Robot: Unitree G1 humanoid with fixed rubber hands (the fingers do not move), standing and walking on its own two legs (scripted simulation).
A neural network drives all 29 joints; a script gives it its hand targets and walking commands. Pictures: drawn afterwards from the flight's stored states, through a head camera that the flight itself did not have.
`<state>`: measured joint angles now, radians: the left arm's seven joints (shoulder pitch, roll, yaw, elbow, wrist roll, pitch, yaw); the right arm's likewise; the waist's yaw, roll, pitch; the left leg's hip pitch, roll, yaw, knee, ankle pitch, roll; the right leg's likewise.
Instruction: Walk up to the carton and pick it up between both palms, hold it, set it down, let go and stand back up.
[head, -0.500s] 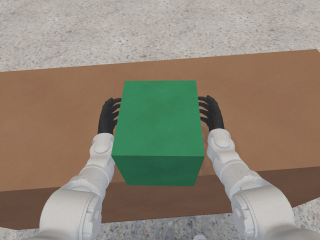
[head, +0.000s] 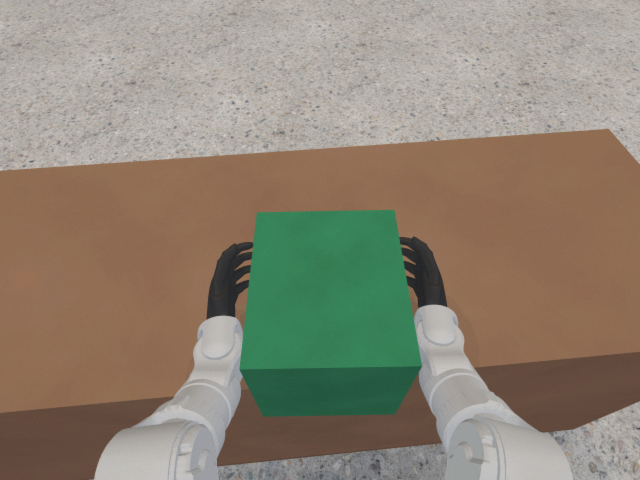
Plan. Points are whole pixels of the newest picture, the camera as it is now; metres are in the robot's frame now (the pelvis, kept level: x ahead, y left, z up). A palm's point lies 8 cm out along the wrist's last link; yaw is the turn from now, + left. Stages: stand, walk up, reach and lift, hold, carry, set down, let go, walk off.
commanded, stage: reach and lift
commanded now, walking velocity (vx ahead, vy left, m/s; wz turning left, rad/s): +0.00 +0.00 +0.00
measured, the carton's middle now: (327, 315) +0.35 -0.03 -0.01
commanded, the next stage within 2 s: none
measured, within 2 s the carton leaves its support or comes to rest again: leaves its support in 1.42 s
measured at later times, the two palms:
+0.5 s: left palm (225, 305) +0.37 +0.10 +0.00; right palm (427, 295) +0.36 -0.17 +0.00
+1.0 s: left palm (225, 304) +0.37 +0.10 +0.00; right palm (427, 295) +0.36 -0.17 +0.00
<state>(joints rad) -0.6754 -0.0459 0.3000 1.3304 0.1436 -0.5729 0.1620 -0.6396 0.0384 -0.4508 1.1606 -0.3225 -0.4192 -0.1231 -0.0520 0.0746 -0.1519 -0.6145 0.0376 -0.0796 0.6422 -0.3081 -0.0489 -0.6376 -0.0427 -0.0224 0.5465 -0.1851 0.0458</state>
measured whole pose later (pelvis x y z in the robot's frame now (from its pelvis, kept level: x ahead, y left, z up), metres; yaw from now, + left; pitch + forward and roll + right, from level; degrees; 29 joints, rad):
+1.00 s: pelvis +0.01 -0.01 +0.02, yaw +0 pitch +17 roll -1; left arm -0.59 -0.09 0.41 1.14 0.33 -0.55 0.13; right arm -0.58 0.09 -0.54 1.13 -0.42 -0.53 -0.15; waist -0.03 0.02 -0.12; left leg -0.51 0.06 -0.06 0.42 -0.21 -0.06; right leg -0.52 -0.02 -0.03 0.30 -0.08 0.03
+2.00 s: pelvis +0.01 -0.01 +0.02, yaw +1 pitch +7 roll -1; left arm -0.57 -0.04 0.14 0.83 0.10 -0.15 0.15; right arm -0.53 -0.01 -0.09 0.84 0.06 -0.18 -0.22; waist -0.04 0.01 -0.10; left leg -0.29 0.06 -0.07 0.39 -0.22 -0.05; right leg -0.30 -0.03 -0.03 0.29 -0.10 0.04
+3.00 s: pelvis +0.00 +0.00 +0.02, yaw +2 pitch -6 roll -1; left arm -0.54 -0.11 0.20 0.19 0.28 0.56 0.06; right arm -0.55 0.00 -0.08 0.49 0.14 0.29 -0.21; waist -0.07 -0.03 0.04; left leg -0.05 0.04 -0.08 0.38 -0.23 -0.03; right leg -0.04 -0.04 -0.03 0.25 -0.10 0.06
